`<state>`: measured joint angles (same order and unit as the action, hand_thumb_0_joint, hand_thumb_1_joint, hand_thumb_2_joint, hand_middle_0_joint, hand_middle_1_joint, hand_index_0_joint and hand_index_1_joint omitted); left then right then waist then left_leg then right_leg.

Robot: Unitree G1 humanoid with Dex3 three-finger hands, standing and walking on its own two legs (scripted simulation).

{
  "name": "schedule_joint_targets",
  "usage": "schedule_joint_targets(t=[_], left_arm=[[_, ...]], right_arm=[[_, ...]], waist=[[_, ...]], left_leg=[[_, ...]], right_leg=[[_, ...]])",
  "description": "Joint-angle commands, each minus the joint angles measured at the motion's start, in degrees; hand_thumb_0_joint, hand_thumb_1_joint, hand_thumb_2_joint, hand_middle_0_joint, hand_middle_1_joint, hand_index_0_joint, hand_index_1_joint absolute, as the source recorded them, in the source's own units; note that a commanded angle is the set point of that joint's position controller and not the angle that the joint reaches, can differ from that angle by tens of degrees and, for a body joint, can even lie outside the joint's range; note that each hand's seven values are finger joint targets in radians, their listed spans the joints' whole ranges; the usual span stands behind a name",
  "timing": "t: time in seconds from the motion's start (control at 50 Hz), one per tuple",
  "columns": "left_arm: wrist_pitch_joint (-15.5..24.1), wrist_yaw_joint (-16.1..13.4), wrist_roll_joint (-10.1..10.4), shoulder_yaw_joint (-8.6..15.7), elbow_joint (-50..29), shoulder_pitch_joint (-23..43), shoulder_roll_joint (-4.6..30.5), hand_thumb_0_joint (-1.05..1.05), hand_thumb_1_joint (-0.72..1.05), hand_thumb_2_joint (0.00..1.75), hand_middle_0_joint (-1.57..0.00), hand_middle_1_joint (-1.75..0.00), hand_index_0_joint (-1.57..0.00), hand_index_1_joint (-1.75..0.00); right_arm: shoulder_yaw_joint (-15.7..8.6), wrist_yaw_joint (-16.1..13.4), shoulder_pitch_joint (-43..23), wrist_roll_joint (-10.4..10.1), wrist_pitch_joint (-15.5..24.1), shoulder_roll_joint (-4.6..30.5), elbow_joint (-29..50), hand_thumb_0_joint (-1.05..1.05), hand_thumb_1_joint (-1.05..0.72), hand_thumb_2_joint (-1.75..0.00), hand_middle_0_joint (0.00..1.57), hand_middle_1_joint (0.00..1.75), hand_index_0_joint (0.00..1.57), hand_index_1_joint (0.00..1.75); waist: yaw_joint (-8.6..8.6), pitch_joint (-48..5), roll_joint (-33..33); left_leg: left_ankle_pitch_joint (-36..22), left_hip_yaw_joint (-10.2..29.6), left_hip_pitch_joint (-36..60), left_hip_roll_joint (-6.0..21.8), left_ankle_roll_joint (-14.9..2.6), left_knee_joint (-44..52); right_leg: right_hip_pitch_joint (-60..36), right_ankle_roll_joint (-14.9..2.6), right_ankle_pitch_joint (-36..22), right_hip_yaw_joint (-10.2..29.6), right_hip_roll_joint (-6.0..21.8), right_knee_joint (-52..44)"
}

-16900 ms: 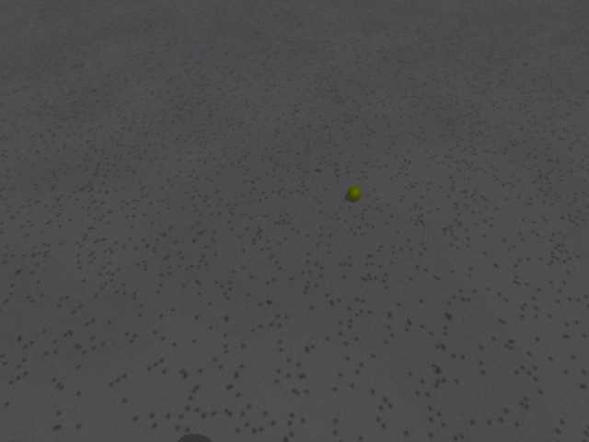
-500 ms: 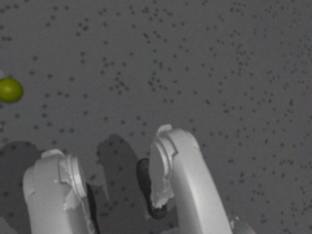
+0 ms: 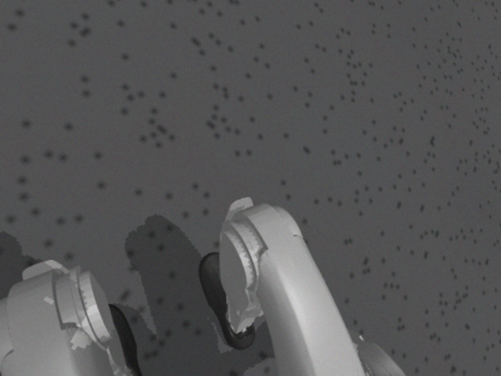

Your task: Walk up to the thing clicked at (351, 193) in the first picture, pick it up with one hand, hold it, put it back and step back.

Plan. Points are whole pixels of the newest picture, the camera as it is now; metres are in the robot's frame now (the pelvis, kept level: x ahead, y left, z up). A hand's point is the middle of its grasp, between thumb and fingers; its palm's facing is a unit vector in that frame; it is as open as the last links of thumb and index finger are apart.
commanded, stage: rest palm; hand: left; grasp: from above
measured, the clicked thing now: out of the picture +0.49 +0.31 -0.28
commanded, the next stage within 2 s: close in 0.92 s
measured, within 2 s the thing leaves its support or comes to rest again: neither
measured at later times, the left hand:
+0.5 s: hand out of the picture +0.48 +0.30 -0.24, palm faces -0.44 -0.13 -0.89, open 13.8 cm
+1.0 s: hand out of the picture +0.48 +0.31 -0.25, palm faces -0.46 -0.16 -0.87, open 13.2 cm
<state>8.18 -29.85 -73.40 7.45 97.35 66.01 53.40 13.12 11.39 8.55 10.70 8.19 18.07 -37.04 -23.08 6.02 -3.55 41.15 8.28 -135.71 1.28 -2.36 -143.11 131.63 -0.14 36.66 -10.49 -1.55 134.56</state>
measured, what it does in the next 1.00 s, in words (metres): stands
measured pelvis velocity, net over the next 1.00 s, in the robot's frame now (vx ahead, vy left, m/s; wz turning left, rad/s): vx -0.01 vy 0.00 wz -0.06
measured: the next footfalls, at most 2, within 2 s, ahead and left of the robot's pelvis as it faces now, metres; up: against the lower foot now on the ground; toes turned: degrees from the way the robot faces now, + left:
none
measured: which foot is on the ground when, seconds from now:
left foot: down 0.00-1.00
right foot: down 0.00-1.00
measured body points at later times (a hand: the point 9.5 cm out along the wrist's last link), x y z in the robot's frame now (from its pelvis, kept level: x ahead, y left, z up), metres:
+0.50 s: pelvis +0.00 +0.01 +0.00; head +0.27 +0.13 +0.33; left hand +0.49 +0.31 -0.19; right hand +0.03 -0.25 -0.05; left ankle +0.06 +0.12 -0.28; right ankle +0.11 -0.10 -0.28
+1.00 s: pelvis -0.01 +0.00 +0.00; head +0.29 +0.11 +0.32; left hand +0.50 +0.31 -0.20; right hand +0.01 -0.24 -0.05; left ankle +0.06 +0.12 -0.28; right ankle +0.11 -0.10 -0.28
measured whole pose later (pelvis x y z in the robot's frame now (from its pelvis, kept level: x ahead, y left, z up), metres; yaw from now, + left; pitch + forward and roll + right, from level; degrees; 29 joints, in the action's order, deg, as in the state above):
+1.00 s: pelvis -0.01 +0.00 +0.00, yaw -3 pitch +29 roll -15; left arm 12.0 -30.0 -71.7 6.6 98.6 64.5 61.7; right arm 19.3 13.0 8.4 12.2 11.8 19.8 -35.4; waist -24.3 10.9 -7.7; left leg 41.6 12.2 -134.5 1.7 -2.4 -145.1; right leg 129.0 0.7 35.4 -13.7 -2.9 133.4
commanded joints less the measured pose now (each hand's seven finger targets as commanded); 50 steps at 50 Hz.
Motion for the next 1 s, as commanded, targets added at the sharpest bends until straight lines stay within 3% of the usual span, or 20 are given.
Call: schedule_joint_targets(t=[0.0,0.06,0.1,0.18,0.24,0.28,0.32,0.36,0.4,0.44,0.5,0.52,0.58,0.62,0.68,0.76,0.82,0.84,0.92,0.98], left_arm=[[0.1,0.1,3.1,2.6,-8.3,12.3,17.8,0.00,-0.55,0.98,-0.06,-1.01,-0.06,-1.01],[1.7,1.6,3.1,1.9,-9.3,11.5,17.5,0.00,-0.52,0.96,-0.06,-1.04,-0.07,-1.02],[3.2,2.0,3.6,2.4,-11.0,11.9,19.1,0.00,-0.51,0.97,-0.06,-1.02,-0.07,-1.01],[6.0,2.1,2.6,0.5,-10.8,11.4,18.3,0.00,-0.52,0.97,-0.06,-1.02,-0.07,-1.01],[7.4,1.1,1.3,-0.6,-11.1,12.8,18.5,0.00,-0.50,0.97,-0.07,-1.02,-0.07,-1.01],[8.0,-0.3,0.2,-1.6,-11.5,12.1,18.1,0.00,-0.50,1.02,-0.08,-1.02,-0.08,-1.02],[7.9,-1.8,-0.6,-1.2,-9.1,11.8,18.2,0.00,-0.48,1.03,-0.09,-1.04,-0.09,-1.04],[7.5,-2.8,-1.2,-2.9,-7.3,12.7,15.5,0.00,-0.48,1.04,-0.09,-1.04,-0.09,-1.04],[6.8,-3.9,-1.9,-2.4,-6.0,13.7,16.3,0.00,-0.48,1.03,-0.09,-1.04,-0.09,-1.04],[6.0,-5.4,-2.2,-1.6,-5.2,13.6,17.2,0.00,-0.49,1.03,-0.09,-1.03,-0.09,-1.04],[4.6,-5.8,-2.8,-2.8,-3.6,14.1,15.2,0.00,-0.48,0.99,-0.09,-1.04,-0.09,-1.03],[4.3,-6.1,-2.5,-1.5,-4.6,15.3,16.6,0.00,-0.48,1.00,-0.09,-1.03,-0.09,-1.03],[3.0,-6.6,-1.9,-1.2,-5.2,16.4,17.6,0.00,-0.47,1.02,-0.10,-1.06,-0.10,-1.06],[2.2,-6.0,-1.3,-1.9,-1.4,14.1,16.0,0.00,-0.46,1.01,-0.10,-1.08,-0.11,-1.07],[2.0,-5.3,-0.5,0.0,-4.4,16.4,19.3,0.00,-0.44,1.01,-0.12,-1.07,-0.12,-1.06],[2.0,-3.9,0.9,-0.4,-4.4,14.1,19.7,0.00,-0.44,1.03,-0.12,-1.10,-0.12,-1.09],[2.6,-3.3,2.0,0.4,-5.4,12.7,21.6,0.00,-0.44,1.03,-0.11,-1.11,-0.12,-1.10],[2.7,-2.7,1.9,-0.9,-4.4,11.8,20.2,0.00,-0.44,1.02,-0.11,-1.11,-0.12,-1.10],[4.1,-2.2,2.9,-1.1,-5.2,11.9,21.3,0.00,-0.45,1.06,-0.10,-1.13,-0.11,-1.12],[5.2,-2.4,2.0,-1.3,-5.5,11.0,21.8,0.00,-0.43,1.07,-0.12,-1.13,-0.13,-1.12]], right_arm=[[-4.5,-1.3,13.6,-0.5,-0.1,17.7,0.4,0.00,-0.90,-0.90,0.20,0.30,0.20,0.30],[-4.0,-1.1,14.3,0.0,-0.1,17.9,0.0,0.00,-0.90,-0.90,0.20,0.30,0.20,0.30],[-3.6,-1.5,14.6,-0.1,-0.4,17.7,-0.4,0.00,-0.90,-0.90,0.20,0.30,0.20,0.30],[-3.2,-1.6,14.5,0.6,-0.5,18.0,-0.8,0.00,-0.89,-0.90,0.20,0.30,0.20,0.30],[-2.6,-1.7,14.3,0.9,-0.2,18.9,-0.8,0.00,-0.89,-0.90,0.20,0.30,0.20,0.30],[-2.5,-1.7,13.0,1.0,-0.1,18.9,-0.7,0.00,-0.89,-0.90,0.20,0.30,0.20,0.30],[-2.3,-1.3,13.1,1.3,0.3,19.3,-1.0,0.00,-0.89,-0.90,0.20,0.30,0.20,0.30],[-2.2,-0.9,12.4,1.6,0.9,19.5,-0.4,0.00,-0.89,-0.90,0.20,0.30,0.20,0.30],[-2.2,-0.5,12.2,1.8,1.6,20.0,-0.6,0.00,-0.89,-0.90,0.20,0.30,0.20,0.30],[-1.9,-0.3,11.8,1.7,2.0,20.4,-0.2,0.00,-0.90,-0.90,0.20,0.30,0.20,0.30],[-1.8,0.7,11.0,2.2,3.4,20.6,0.5,0.00,-0.90,-0.90,0.20,0.30,0.20,0.30],[-2.0,0.9,11.6,2.2,3.7,21.1,0.3,0.00,-0.90,-0.90,0.20,0.30,0.20,0.30],[-1.9,1.2,11.1,2.0,4.0,21.1,0.4,0.00,-0.90,-0.90,0.20,0.30,0.20,0.30],[-1.5,1.8,10.8,2.2,4.7,21.0,0.7,0.00,-0.91,-0.91,0.20,0.30,0.20,0.30],[-0.8,1.7,11.5,1.9,4.7,20.7,0.7,0.00,-0.90,-0.90,0.20,0.30,0.20,0.30],[-0.4,1.7,12.2,1.8,4.7,21.0,0.9,0.00,-0.91,-0.91,0.20,0.30,0.20,0.30],[-0.1,1.2,12.0,1.5,4.2,20.6,0.6,0.00,-0.91,-0.91,0.20,0.30,0.20,0.30],[-0.2,1.2,11.7,1.4,4.0,20.6,0.8,0.00,-0.91,-0.91,0.20,0.30,0.20,0.30],[0.3,0.6,11.2,1.2,3.4,20.9,0.8,0.00,-0.91,-0.91,0.20,0.30,0.20,0.30],[1.3,0.3,11.2,1.4,3.1,20.3,1.2,0.00,-0.90,-0.91,0.20,0.30,0.20,0.30]], waist=[[1.09,-41.6,22.1],[-0.70,-40.2,22.4],[-0.72,-41.0,22.2],[-1.26,-38.9,24.0],[-2.32,-35.6,26.2],[-0.99,-37.5,29.0],[-1.95,-35.1,28.4],[-3.05,-32.8,27.9],[-3.53,-31.0,28.4],[-2.66,-31.7,28.4],[-4.18,-30.1,28.9],[-4.15,-31.5,29.4],[-3.40,-34.4,31.4],[-4.45,-30.8,28.4],[-4.03,-33.5,29.4],[-4.15,-33.7,26.3],[-2.74,-36.2,27.8],[-3.44,-35.1,27.4],[-2.89,-34.5,25.9],[-3.20,-33.2,26.4]], left_leg=[[-14.8,-3.1,25.0,-0.6,-0.42,13.2],[-14.7,-2.5,25.1,-0.3,-0.23,12.8],[-14.7,-2.1,24.6,-0.1,-0.21,12.2],[-12.9,-1.3,26.1,0.2,0.36,12.5],[-11.7,-0.9,27.5,0.3,0.83,12.5],[-12.9,0.0,31.0,0.6,1.60,13.8],[-13.0,0.5,30.4,0.7,1.68,14.0],[-13.2,1.3,30.8,0.9,1.87,14.3],[-12.4,1.9,30.8,1.2,2.08,14.8],[-12.8,2.2,30.8,1.1,2.15,15.3],[-13.6,2.3,31.8,1.3,2.31,14.9],[-15.0,2.4,32.6,1.4,2.44,14.7],[-15.9,2.6,34.1,1.5,2.65,15.0],[-13.0,2.2,30.8,1.3,2.07,14.2],[-14.2,1.4,30.7,1.1,1.70,13.6],[-14.6,0.1,28.0,0.8,0.81,12.2],[-15.8,0.8,29.4,1.1,1.17,12.7],[-15.7,0.4,28.5,1.1,0.99,12.3],[-14.3,0.6,27.0,1.2,0.76,11.9],[-14.6,1.2,28.0,1.3,1.07,12.2]], right_leg=[[-28.8,-1.09,-15.5,-0.5,-2.2,-12.7],[-29.6,-1.02,-15.6,-0.9,-2.5,-12.7],[-30.7,-0.92,-15.7,-1.1,-2.6,-12.9],[-28.6,-1.28,-13.7,-1.9,-3.0,-12.8],[-24.5,-1.62,-12.2,-3.0,-3.0,-12.6],[-23.6,-1.99,-12.9,-3.7,-3.2,-11.7],[-22.2,-1.78,-13.3,-4.4,-3.3,-11.3],[-19.8,-1.63,-13.6,-5.0,-3.2,-10.8],[-18.3,-1.55,-13.1,-5.3,-3.2,-10.5],[-18.9,-1.63,-13.6,-5.4,-3.2,-10.3],[-17.9,-1.41,-14.2,-5.3,-3.2,-9.8],[-18.7,-1.20,-15.3,-5.3,-2.9,-9.9],[-20.0,-1.48,-16.0,-5.0,-3.1,-9.6],[-19.7,-1.27,-14.4,-5.0,-3.1,-9.8],[-22.2,-1.26,-15.1,-4.5,-3.0,-10.6],[-26.6,-0.90,-16.1,-3.8,-3.5,-12.0],[-27.8,-1.17,-16.6,-4.1,-3.5,-11.9],[-28.2,-1.12,-16.7,-3.8,-3.7,-11.9],[-28.0,-1.10,-15.5,-4.0,-3.9,-12.3],[-27.4,-1.11,-15.7,-4.5,-3.9,-12.0]])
